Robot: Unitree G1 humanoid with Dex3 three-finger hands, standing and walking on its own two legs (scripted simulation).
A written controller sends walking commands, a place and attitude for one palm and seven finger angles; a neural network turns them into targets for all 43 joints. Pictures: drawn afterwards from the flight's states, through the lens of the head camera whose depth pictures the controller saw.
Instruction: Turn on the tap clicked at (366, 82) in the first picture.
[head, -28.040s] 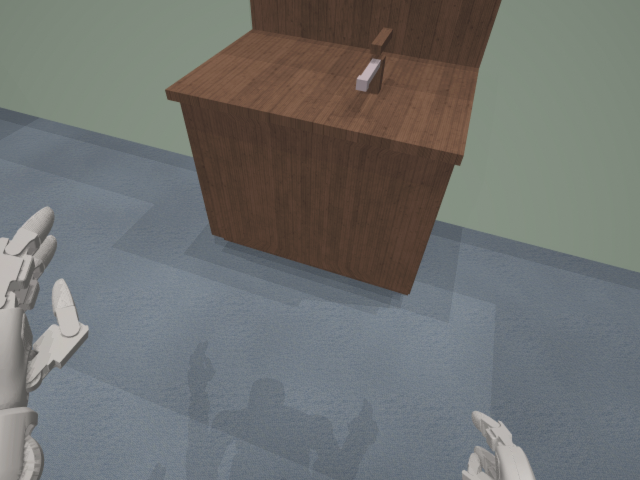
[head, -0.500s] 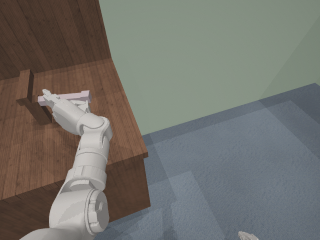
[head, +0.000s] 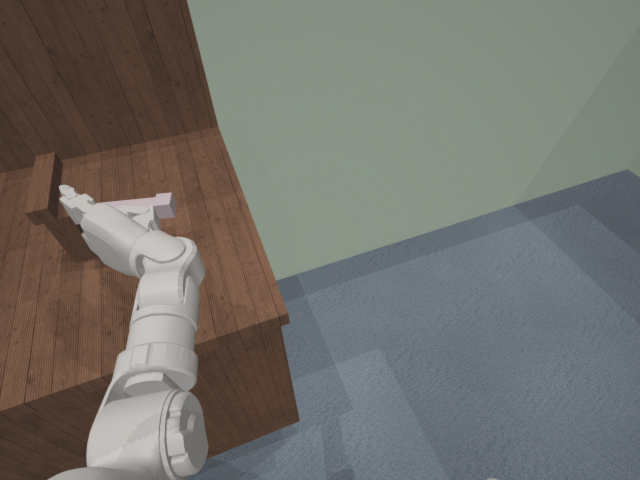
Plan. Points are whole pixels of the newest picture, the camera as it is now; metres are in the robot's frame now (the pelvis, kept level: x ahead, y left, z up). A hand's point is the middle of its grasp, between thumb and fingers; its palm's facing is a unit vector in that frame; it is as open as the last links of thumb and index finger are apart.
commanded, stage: lift the hand up off the lever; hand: left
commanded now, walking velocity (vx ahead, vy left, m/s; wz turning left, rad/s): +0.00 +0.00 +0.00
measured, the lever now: (165, 205) +0.51 +0.25 +0.06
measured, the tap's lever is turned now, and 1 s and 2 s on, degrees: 76 76 76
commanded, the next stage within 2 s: draw the hand back beside the body in 0.40 s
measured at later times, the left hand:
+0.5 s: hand (142, 208) +0.42 +0.23 +0.14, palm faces +0.83 -0.54 -0.10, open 7.8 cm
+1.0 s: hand (90, 265) +0.31 +0.24 +0.16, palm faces +0.31 -0.92 -0.23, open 7.7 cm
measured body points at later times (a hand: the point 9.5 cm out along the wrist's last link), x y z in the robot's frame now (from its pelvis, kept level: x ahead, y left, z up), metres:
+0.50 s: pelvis +0.00 +0.01 +0.00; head +0.01 +0.00 +0.45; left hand +0.37 +0.26 +0.15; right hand +0.15 -0.22 -0.12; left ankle -0.01 +0.13 -0.72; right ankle -0.01 -0.04 -0.72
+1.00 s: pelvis -0.01 +0.03 +0.02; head -0.02 +0.01 +0.47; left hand +0.29 +0.29 +0.18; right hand +0.14 -0.23 -0.08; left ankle -0.01 +0.13 -0.72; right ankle -0.01 -0.04 -0.72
